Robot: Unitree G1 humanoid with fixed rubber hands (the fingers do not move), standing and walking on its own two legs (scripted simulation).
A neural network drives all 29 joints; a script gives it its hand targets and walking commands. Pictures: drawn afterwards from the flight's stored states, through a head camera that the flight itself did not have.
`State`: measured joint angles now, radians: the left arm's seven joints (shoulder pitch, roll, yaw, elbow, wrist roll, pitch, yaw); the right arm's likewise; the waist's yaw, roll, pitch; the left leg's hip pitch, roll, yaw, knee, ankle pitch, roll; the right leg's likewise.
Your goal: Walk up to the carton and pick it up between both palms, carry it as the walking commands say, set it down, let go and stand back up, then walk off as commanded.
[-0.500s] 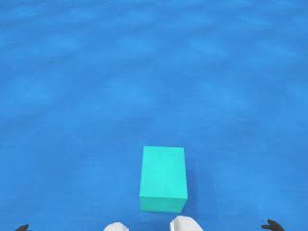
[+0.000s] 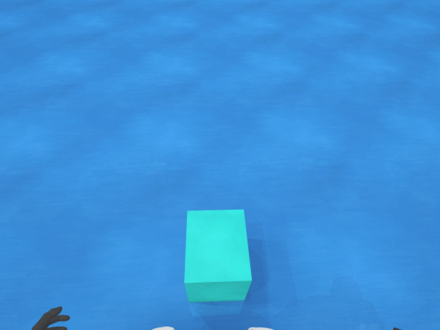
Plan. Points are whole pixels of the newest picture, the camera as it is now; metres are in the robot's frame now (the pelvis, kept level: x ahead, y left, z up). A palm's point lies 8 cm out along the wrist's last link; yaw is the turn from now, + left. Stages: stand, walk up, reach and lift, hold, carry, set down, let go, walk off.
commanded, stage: walk up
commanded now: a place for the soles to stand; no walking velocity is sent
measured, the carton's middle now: (216, 256) +0.49 +0.00 -0.61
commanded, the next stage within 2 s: none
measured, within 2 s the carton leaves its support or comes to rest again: neither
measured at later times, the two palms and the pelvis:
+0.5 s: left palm (42, 326) +0.15 +0.32 -0.07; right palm out of the picture +0.11 -0.33 -0.07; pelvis +0.04 +0.00 +0.02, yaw -1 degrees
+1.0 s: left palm (47, 326) +0.16 +0.31 -0.08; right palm out of the picture +0.10 -0.34 -0.07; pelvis +0.04 +0.00 +0.02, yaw -3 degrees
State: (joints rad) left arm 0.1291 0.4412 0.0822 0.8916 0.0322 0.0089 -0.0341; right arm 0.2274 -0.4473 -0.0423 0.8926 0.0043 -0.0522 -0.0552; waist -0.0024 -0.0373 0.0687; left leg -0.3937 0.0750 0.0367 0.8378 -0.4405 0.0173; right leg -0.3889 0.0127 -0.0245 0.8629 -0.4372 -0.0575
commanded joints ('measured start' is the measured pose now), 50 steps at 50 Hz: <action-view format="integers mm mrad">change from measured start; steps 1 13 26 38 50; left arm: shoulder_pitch -92 -86 -88 -51 -14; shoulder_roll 190 176 167 216 216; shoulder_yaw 30 19 8 26 31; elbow -81 -31 7 8 27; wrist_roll -11 -16 -25 -5 -7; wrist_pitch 2 -12 -5 -5 -13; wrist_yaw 7 4 17 11 13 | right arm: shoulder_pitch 82 20 -1 -94 -123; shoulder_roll -225 -186 -203 -150 -139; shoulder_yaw -56 -37 -37 -20 -22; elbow -9 29 41 3 -6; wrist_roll -15 -13 -12 2 -3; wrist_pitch -33 -35 -24 -11 8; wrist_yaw -9 5 1 6 5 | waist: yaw -39 -13 -18 30 40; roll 5 -79 21 -79 -82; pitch -71 -42 -130 -43 -50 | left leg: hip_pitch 151 145 228 31 -11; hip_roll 38 -11 74 -22 -38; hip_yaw -89 -6 -28 37 40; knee -226 -275 -261 -189 -130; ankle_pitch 118 162 486 4 -9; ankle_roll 61 29 55 18 9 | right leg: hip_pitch -90 28 151 214 290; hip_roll -141 -164 -103 -231 -260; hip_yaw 209 249 126 318 359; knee -261 -412 -268 -444 -486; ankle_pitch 147 151 541 363 437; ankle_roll -55 -51 -39 -155 -129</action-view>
